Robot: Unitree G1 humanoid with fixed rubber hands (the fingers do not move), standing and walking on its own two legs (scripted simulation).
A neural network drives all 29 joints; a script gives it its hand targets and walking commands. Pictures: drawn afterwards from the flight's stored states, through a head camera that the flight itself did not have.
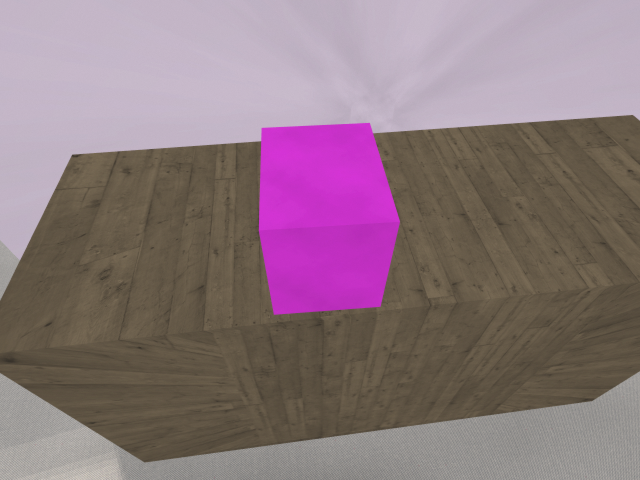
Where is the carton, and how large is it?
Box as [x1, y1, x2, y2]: [259, 123, 399, 314]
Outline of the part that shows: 369,123 262,128 259,233 274,314 380,306 399,220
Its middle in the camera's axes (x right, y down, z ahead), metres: +0.00 -0.03 +0.59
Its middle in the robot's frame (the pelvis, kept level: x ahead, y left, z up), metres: +0.48 +0.01 +0.04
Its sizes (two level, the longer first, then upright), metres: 0.212 0.167 0.194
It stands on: a pedestal, 0.71 m high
